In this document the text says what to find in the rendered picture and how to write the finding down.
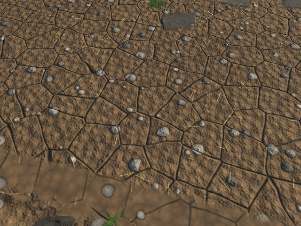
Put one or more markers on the left robot hand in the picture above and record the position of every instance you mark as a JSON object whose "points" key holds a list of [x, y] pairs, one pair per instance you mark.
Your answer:
{"points": [[55, 221]]}

